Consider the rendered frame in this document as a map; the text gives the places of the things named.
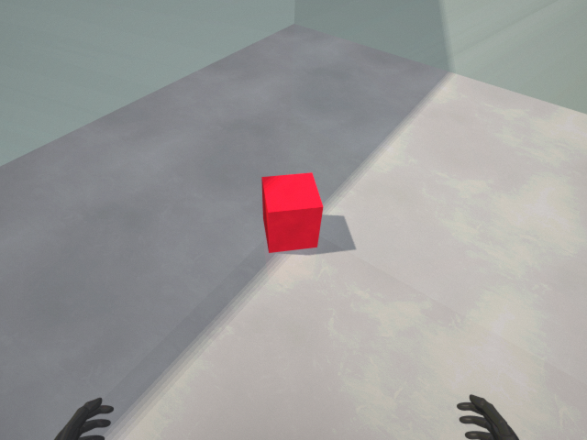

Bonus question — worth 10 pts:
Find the carton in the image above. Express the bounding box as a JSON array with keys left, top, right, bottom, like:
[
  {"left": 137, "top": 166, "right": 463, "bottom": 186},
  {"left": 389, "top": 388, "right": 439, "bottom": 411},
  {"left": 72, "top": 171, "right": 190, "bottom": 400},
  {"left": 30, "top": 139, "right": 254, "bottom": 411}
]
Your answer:
[{"left": 261, "top": 172, "right": 323, "bottom": 253}]

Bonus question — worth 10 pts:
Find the robot left hand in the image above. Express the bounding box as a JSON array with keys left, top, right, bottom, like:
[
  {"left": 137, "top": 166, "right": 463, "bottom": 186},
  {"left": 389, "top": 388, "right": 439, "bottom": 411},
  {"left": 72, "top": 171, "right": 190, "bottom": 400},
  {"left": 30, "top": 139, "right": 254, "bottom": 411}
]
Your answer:
[{"left": 54, "top": 398, "right": 114, "bottom": 440}]

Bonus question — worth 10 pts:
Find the robot right hand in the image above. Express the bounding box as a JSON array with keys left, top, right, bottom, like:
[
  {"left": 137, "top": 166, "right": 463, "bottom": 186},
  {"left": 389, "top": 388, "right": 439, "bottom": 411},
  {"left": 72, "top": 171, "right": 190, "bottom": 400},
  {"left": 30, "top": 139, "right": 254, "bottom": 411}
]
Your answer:
[{"left": 457, "top": 394, "right": 519, "bottom": 440}]

